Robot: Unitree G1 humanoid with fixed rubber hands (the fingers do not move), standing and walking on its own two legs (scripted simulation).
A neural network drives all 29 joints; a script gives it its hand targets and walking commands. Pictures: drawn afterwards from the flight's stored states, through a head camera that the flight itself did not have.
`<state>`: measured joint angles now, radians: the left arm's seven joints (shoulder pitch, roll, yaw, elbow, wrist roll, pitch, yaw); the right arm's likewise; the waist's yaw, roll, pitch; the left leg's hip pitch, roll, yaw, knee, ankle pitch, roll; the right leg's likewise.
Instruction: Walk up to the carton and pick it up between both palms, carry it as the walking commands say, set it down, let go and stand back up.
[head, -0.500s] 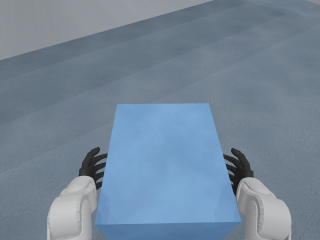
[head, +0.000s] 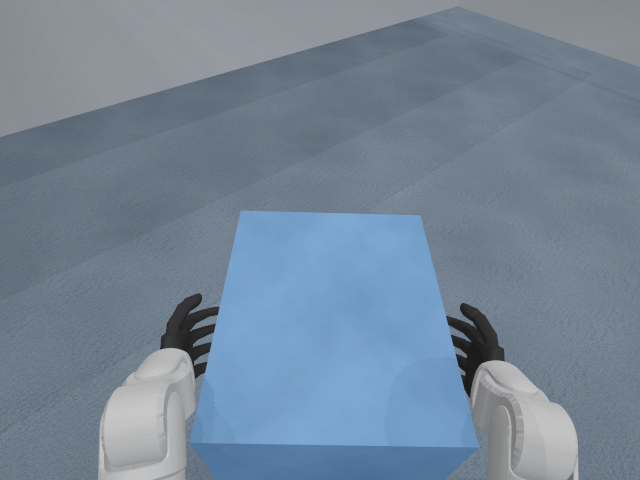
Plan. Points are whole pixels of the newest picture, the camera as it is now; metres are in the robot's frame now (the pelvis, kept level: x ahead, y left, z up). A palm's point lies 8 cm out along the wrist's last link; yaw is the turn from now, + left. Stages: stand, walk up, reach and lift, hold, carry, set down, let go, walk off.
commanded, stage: carry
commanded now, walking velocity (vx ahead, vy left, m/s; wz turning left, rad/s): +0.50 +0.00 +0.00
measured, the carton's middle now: (328, 350) +0.30 -0.01 -0.01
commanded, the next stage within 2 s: none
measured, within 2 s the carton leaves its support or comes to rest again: neither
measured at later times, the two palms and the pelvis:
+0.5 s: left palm (229, 178) +0.57 +0.16 +0.07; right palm (426, 177) +0.60 -0.18 +0.07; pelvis +0.34 -0.03 +0.00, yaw +4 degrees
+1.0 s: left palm (227, 81) +0.91 +0.21 +0.07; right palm (376, 85) +0.91 -0.12 +0.08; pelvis +0.66 +0.04 +0.00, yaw +0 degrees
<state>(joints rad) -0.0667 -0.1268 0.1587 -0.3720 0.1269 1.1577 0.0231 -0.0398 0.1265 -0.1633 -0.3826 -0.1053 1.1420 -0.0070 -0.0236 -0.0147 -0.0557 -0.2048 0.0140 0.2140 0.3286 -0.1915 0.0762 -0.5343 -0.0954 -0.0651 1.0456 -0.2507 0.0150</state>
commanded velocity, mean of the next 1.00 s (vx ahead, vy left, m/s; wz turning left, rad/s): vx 0.50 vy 0.00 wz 0.00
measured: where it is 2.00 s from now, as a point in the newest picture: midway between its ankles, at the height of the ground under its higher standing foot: (301, 280)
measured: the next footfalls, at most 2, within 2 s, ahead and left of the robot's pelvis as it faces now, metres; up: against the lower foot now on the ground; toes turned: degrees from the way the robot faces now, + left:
right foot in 0.26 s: +0.37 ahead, -0.12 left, +0.00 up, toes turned -10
left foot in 0.72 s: +0.67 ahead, +0.12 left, +0.00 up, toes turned +12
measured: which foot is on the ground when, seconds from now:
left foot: down 0.00-0.28, up 0.30-0.70, down 0.72-1.00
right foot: up 0.00-0.24, down 0.26-0.76, up 0.78-1.00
